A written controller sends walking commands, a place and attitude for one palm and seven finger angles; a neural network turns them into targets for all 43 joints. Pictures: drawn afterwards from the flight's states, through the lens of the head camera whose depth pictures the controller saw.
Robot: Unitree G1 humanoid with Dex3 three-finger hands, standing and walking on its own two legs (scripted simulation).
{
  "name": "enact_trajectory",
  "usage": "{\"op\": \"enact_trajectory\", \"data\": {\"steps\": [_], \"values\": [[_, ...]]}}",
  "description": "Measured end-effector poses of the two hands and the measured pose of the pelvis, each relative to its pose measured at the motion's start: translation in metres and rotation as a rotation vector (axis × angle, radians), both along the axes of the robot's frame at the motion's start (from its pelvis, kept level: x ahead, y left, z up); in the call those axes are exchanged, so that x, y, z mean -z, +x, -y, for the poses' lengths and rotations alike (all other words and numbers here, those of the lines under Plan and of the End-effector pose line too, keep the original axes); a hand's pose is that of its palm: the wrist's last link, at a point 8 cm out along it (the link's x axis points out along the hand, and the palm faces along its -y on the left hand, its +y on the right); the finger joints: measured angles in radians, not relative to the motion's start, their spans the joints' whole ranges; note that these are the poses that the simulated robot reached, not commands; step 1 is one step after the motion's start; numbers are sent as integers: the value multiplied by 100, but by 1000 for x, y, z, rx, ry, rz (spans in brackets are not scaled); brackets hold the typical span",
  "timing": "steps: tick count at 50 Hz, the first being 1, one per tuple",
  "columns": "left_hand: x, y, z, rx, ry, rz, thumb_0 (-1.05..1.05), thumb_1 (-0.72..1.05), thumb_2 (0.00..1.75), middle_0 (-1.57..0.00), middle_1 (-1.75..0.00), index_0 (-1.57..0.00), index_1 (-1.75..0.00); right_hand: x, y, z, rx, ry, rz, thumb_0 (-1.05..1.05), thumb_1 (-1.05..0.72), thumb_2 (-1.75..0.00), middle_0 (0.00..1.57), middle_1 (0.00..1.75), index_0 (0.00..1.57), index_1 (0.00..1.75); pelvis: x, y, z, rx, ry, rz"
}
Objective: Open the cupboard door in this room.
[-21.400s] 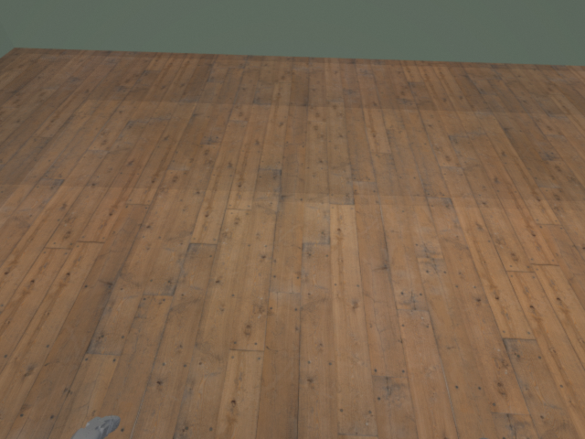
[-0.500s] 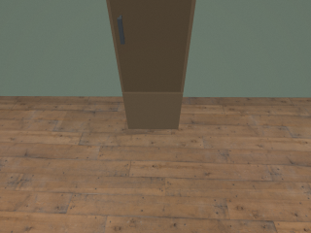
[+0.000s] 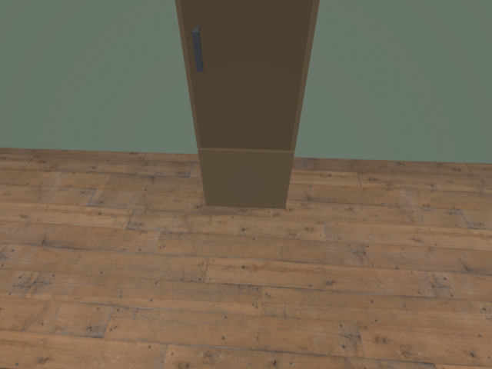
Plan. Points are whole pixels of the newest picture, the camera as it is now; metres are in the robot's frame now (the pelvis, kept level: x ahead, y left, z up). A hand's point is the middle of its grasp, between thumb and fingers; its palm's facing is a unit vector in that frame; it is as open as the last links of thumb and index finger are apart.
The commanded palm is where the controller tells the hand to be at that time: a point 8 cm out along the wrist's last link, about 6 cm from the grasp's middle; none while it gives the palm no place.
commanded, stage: look at it before walking up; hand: left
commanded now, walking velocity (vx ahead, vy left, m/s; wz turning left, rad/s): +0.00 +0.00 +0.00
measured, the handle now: (198, 49) +0.98 +0.21 +0.08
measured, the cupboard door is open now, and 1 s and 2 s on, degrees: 0 0 0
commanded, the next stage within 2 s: take the last steps up to it in 0.54 s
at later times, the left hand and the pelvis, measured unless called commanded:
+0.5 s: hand out of the picture -0.02 +0.17 -0.18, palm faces +0.03 -0.98 -0.17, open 7.4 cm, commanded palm none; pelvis +0.00 +0.01 +0.00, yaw +0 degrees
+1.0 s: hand out of the picture -0.01 +0.19 -0.19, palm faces +0.06 -0.99 -0.13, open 7.4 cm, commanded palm none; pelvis +0.04 +0.04 -0.01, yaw +0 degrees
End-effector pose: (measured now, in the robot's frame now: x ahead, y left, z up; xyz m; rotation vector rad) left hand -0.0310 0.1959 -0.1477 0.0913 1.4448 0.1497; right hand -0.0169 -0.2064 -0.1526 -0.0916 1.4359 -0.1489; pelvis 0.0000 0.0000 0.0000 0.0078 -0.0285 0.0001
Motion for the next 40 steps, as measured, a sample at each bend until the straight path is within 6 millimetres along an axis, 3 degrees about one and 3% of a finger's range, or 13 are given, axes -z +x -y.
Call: {"op": "enact_trajectory", "data": {"steps": [12, 40], "values": [[0, -4, -7, 6, 4, -19, 0, 90, 90, -20, -30, -20, -30, -3, -1, 0, 1, -8, -5, 1, -92, -90, 19, 30, 20, 29, -1, -1, -2, 1, -3, -4], [3, 10, -35, 20, 6, 4, 0, 90, 90, -19, -30, -20, -30, -5, -5, -19, 12, -14, -7, 0, -91, -90, 19, 30, 20, 29, 1, 3, -22, 6, -7, -4]]}}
